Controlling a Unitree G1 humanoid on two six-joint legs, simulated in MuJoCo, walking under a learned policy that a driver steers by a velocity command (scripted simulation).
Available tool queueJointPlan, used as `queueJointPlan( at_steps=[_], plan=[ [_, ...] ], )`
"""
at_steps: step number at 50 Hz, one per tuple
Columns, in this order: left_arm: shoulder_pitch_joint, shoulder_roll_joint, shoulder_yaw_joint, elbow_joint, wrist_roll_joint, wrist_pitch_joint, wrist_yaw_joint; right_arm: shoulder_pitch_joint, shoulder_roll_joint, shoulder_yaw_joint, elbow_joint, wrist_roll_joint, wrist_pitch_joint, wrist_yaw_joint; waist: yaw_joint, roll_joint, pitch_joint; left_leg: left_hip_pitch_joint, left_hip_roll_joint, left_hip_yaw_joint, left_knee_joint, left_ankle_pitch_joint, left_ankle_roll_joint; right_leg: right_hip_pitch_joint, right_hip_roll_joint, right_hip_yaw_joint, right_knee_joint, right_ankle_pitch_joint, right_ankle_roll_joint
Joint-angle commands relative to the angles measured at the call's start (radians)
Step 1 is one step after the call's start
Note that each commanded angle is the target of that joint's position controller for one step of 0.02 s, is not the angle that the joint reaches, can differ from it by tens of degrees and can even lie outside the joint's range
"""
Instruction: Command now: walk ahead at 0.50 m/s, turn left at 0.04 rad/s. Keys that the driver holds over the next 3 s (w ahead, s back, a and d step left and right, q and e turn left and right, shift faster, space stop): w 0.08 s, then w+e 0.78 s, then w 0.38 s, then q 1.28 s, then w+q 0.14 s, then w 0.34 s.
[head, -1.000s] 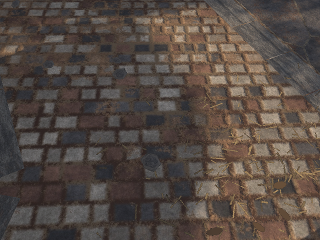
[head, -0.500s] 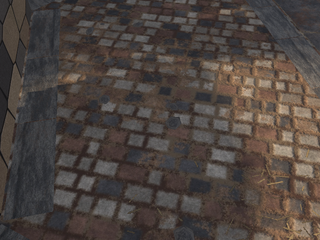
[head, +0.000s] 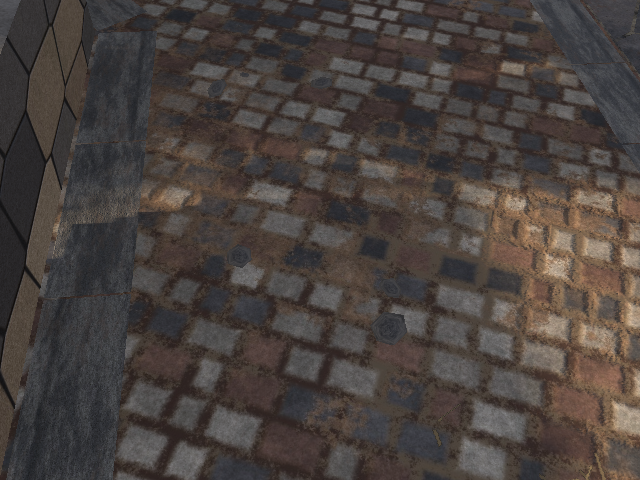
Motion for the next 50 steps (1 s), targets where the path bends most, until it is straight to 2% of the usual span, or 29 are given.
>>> queueJointPlan(
  at_steps=[1,3,5,10,15,17,18,19,20,21,22,23,24,25,26,27,30,33,36,38,41,43,44,45,46,47,48,49,50],
  plan=[
    [-0.005,0.082,0.024,-0.072,0.006,-0.005,0.001,0.047,-0.11,-0.033,-0.03,-0.007,-0.018,0.001,-0.014,0.121,-0.063,0.232,0.259,-0.324,-0.279,0.118,0.188,-0.238,-0.091,0.047,-0.004,0.101,0.014],
    [-0.023,0.06,0.019,-0.077,0.012,0.011,0.004,0.053,-0.125,-0.038,-0.011,-0.001,-0.031,-0.001,-0.001,0.109,-0.042,0.186,0.252,-0.263,-0.315,0.179,0.2,-0.242,-0.093,0.038,-0.059,0.149,0.033],
    [-0.085,0.05,0.016,-0.095,0.016,0.016,0.005,0.072,-0.143,-0.044,0.011,-0.003,-0.033,-0.01,-0.011,0.086,-0.015,0.19,0.251,-0.209,-0.337,0.211,0.199,-0.286,-0.096,0.041,-0.159,0.246,0.047],
    [-0.23,0.026,0.002,-0.128,0.003,0.009,-0.016,0.125,-0.17,-0.049,0.06,-0.006,-0.032,-0.024,-0.072,0.074,0.025,0.214,0.231,-0.055,-0.365,0.2,0.141,-0.243,-0.055,0.018,-0.42,0.489,0.028],
    [-0.337,0.034,0.001,-0.191,-0.001,0.008,-0.042,0.182,-0.182,-0.057,0.116,0.005,-0.012,-0.031,-0.103,0.067,0.058,0.394,0.292,-0.001,-0.311,0.246,0.112,-0.301,-0.027,0.011,-0.523,0.421,-0.018],
    [-0.332,0.044,0.005,-0.207,0.003,0.008,-0.054,0.171,-0.193,-0.061,0.121,0.009,0.003,-0.038,-0.086,0.082,0.044,0.449,0.303,0.026,-0.236,0.426,0.089,-0.272,-0.002,-0.028,-0.538,0.323,-0.046],
    [-0.301,0.06,0.014,-0.209,0.005,0.009,-0.056,0.158,-0.208,-0.065,0.116,0.009,0.01,-0.043,-0.064,0.102,0.011,0.461,0.299,0.046,-0.164,0.611,0.074,-0.206,0.03,-0.063,-0.535,0.269,-0.063],
    [-0.218,0.088,0.031,-0.195,0.007,0.012,-0.055,0.146,-0.219,-0.068,0.111,0.009,0.021,-0.05,-0.015,0.115,-0.048,0.456,0.284,0.073,-0.039,0.788,0.055,-0.086,0.071,-0.099,-0.54,0.242,-0.084],
    [-0.067,0.135,0.061,-0.157,0.004,0.014,-0.047,0.142,-0.21,-0.063,0.102,0.007,0.03,-0.06,0.059,0.093,-0.133,0.384,0.242,0.115,0.164,0.833,0.022,0.13,0.112,-0.107,-0.581,0.281,-0.116],
    [0.1,0.227,0.092,-0.131,0.002,0.023,-0.03,0.163,-0.179,-0.046,0.073,-0.014,0.024,-0.069,0.114,-0.031,-0.249,0.133,0.195,0.13,0.486,0.535,-0.02,0.449,-0.046,0.145,-0.577,0.332,-0.189],
    [0.093,0.288,0.099,-0.135,-0.009,0.02,-0.031,0.269,-0.042,-0.001,0.042,-0.034,-0.007,-0.045,0.012,-0.255,-0.352,-0.307,-0.024,0.027,0.799,-0.368,-0.081,0.776,-0.263,0.694,-0.69,0.123,-0.373],
    [0.119,0.194,0.075,-0.146,-0.009,0.018,-0.029,0.168,-0.137,-0.019,0.045,-0.001,-0.043,-0.028,0.089,-0.139,-0.382,-0.418,0.009,-0.142,0.883,-0.398,-0.059,0.807,-0.267,0.766,-0.788,0.023,-0.351],
    [0.079,0.162,0.066,-0.15,0.0,0.014,-0.024,0.075,-0.171,-0.028,0.01,0.031,-0.063,-0.019,0.093,-0.098,-0.242,-0.478,0.051,-0.134,0.866,-0.307,-0.041,0.7,-0.238,0.626,-0.806,0.089,-0.311],
    [0.021,0.153,0.063,-0.163,0.003,0.012,-0.021,0.038,-0.159,-0.023,0.001,0.023,-0.074,-0.024,0.061,-0.001,-0.163,-0.451,0.091,-0.124,0.796,-0.228,-0.035,0.56,-0.2,0.524,-0.812,0.187,-0.288],
    [-0.034,0.13,0.056,-0.179,0.008,0.013,-0.018,0.024,-0.162,-0.03,0.001,0.0,-0.075,-0.031,0.025,0.029,-0.106,-0.397,0.117,-0.12,0.716,-0.185,-0.045,0.429,-0.171,0.45,-0.829,0.298,-0.278],
    [-0.065,0.111,0.049,-0.195,0.02,0.012,-0.015,0.039,-0.163,-0.035,-0.002,-0.009,-0.065,-0.032,-0.01,0.003,-0.094,-0.327,0.134,-0.128,0.68,-0.16,-0.053,0.344,-0.147,0.41,-0.851,0.379,-0.276],
    [-0.073,0.116,0.053,-0.203,0.012,0.01,-0.003,0.056,-0.128,-0.032,-0.008,-0.017,-0.034,-0.036,-0.041,-0.017,-0.063,-0.28,0.133,-0.103,0.563,-0.124,-0.097,0.215,-0.113,0.329,-0.894,0.474,-0.288],
    [-0.035,0.147,0.064,-0.189,0.005,0.014,0.016,-0.051,-0.097,-0.02,-0.041,-0.021,-0.028,-0.038,-0.011,-0.02,-0.026,-0.271,0.107,-0.087,0.355,0.068,-0.127,0.15,-0.061,0.256,-0.901,0.471,-0.25],
    [0.012,0.151,0.066,-0.173,-0.002,0.025,0.026,-0.159,-0.076,-0.011,-0.065,-0.011,-0.037,-0.027,0.035,-0.043,-0.021,-0.18,0.055,-0.078,0.148,0.244,-0.13,0.12,-0.024,0.236,-0.878,0.385,-0.204],
    [0.049,0.153,0.068,-0.159,-0.007,0.032,0.028,-0.207,-0.088,-0.014,-0.081,0.001,-0.044,-0.019,0.053,-0.051,-0.019,-0.152,0.036,-0.09,0.087,0.265,-0.125,0.148,-0.041,0.281,-0.854,0.338,-0.195],
    [0.065,0.143,0.068,-0.152,-0.008,0.042,0.033,-0.213,-0.126,-0.029,-0.088,0.006,-0.056,-0.008,0.039,-0.069,-0.022,-0.132,0.03,-0.123,0.014,0.181,-0.097,0.25,-0.077,0.376,-0.769,0.303,-0.176],
    [0.042,0.137,0.068,-0.158,-0.004,0.048,0.033,-0.136,-0.148,-0.043,-0.07,0.008,-0.065,-0.01,-0.009,-0.098,-0.038,-0.03,0.028,-0.109,-0.025,0.117,-0.06,0.265,-0.076,0.41,-0.696,0.342,-0.155],
    [0.035,0.105,0.057,-0.163,0.002,0.047,0.031,-0.039,-0.171,-0.056,-0.046,-0.001,-0.069,-0.015,-0.056,-0.09,-0.097,0.115,0.048,-0.101,-0.05,0.126,-0.027,0.251,-0.035,0.372,-0.599,0.397,-0.127],
    [0.042,0.046,0.034,-0.175,0.016,0.042,0.027,0.1,-0.215,-0.068,-0.031,-0.02,-0.072,-0.022,-0.113,-0.011,-0.229,0.357,0.195,-0.233,-0.022,0.085,0.039,0.154,0.018,0.297,-0.353,0.307,-0.093],
    [0.185,-0.012,0.015,-0.192,-0.009,0.032,0.026,0.207,-0.296,-0.092,0.012,-0.028,-0.057,-0.019,-0.067,0.307,-0.352,0.681,0.398,-0.671,-0.09,-0.127,0.207,-0.191,0.165,0.158,-0.032,-0.087,-0.02],
    [0.193,0.068,0.023,-0.168,-0.017,0.026,0.028,0.214,-0.215,-0.076,0.017,0.002,-0.052,-0.01,-0.085,0.286,-0.306,0.673,0.432,-0.83,-0.163,-0.35,0.216,-0.335,0.109,0.178,0.114,-0.193,-0.007],
    [0.091,0.126,0.039,-0.173,-0.015,0.027,0.027,0.169,-0.154,-0.059,0.01,0.007,-0.049,-0.01,-0.108,0.177,-0.169,0.557,0.388,-0.699,-0.181,-0.356,0.176,-0.376,0.074,0.18,0.159,-0.107,-0.003],
    [0.017,0.124,0.039,-0.19,-0.005,0.028,0.028,0.12,-0.137,-0.05,0.002,-0.004,-0.042,-0.011,-0.097,0.104,-0.097,0.446,0.345,-0.574,-0.189,-0.249,0.151,-0.36,0.043,0.141,0.149,-0.041,0.001],
    [-0.035,0.112,0.04,-0.207,0.008,0.023,0.026,0.089,-0.119,-0.044,0.01,-0.008,-0.038,-0.01,-0.084,0.087,-0.035,0.35,0.309,-0.488,-0.21,-0.13,0.151,-0.352,0.019,0.129,0.095,0.005,0.003]
  ],
)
